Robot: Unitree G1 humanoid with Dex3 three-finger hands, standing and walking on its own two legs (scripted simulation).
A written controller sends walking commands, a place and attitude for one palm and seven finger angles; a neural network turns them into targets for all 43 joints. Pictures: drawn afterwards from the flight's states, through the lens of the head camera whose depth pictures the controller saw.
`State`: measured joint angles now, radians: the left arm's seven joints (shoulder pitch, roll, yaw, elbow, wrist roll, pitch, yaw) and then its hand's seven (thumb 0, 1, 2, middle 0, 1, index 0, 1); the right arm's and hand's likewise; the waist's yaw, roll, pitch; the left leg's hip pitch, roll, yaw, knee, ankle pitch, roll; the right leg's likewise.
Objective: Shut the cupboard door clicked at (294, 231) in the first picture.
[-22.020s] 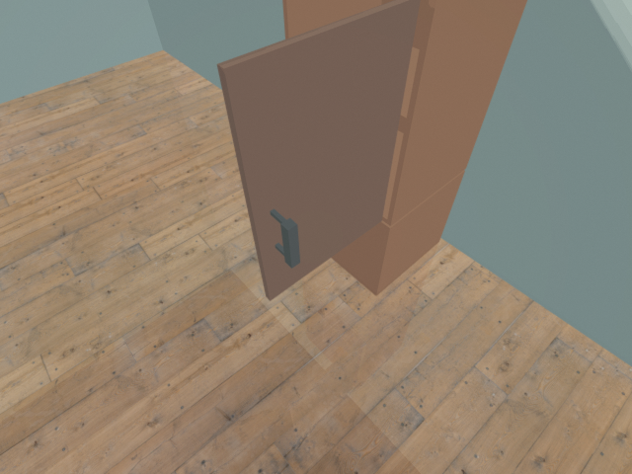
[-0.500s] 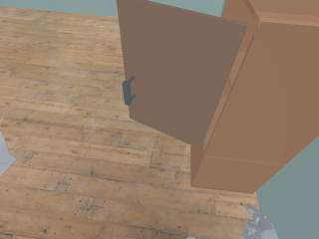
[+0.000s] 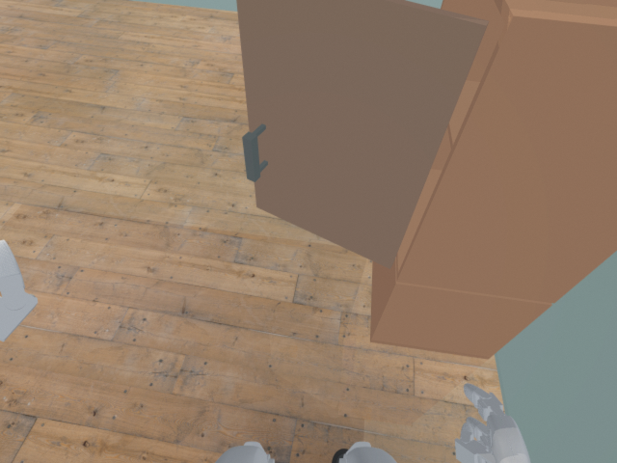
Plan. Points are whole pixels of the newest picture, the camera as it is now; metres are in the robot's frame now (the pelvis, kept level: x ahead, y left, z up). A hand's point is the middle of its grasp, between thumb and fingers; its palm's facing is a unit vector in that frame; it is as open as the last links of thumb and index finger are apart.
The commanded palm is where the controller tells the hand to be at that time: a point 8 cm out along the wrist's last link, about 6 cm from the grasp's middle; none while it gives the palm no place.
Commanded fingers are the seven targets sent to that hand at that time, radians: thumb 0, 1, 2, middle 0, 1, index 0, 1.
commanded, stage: step back with the hand held close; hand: left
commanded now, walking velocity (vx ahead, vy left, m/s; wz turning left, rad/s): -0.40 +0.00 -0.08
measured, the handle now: (257, 152) +0.75 +0.14 -0.09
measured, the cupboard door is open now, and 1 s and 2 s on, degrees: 69 69 69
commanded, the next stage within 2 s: stop stepping back and stand still in 0.60 s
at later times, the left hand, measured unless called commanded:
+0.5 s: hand (55, 363) +0.16 +0.19 +0.21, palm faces +0.24 -0.83 -0.50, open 7.5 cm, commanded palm +0.10 +0.24 +0.20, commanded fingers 0.00 0.90 0.90 -0.20 -0.30 -0.20 -0.30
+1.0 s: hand out of the picture -0.04 +0.20 +0.21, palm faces +0.47 -0.79 -0.39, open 7.5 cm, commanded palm -0.08 +0.23 +0.20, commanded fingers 0.00 0.90 0.90 -0.20 -0.30 -0.20 -0.30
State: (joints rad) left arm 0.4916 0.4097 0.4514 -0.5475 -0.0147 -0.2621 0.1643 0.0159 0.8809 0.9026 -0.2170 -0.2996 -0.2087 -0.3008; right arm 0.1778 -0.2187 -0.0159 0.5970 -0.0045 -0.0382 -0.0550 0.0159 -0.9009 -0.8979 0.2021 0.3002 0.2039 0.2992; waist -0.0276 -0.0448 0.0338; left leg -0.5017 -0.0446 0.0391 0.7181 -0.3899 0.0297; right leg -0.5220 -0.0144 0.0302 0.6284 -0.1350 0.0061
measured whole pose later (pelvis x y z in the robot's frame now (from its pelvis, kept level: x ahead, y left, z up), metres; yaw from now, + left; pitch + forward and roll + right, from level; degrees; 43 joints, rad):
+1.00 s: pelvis -0.24 -0.06 +0.03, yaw -4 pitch +0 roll +2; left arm 0.52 0.40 0.41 -0.44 -0.03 -0.19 0.18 0.02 0.88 0.90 -0.22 -0.30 -0.21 -0.30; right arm 0.33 -0.22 0.00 0.68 -0.01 -0.07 -0.09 0.02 -0.90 -0.90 0.20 0.30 0.20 0.30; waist 0.02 -0.05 -0.12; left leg -0.41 0.01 0.06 0.90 -0.38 -0.01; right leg -0.33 -0.04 -0.06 0.49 -0.22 -0.03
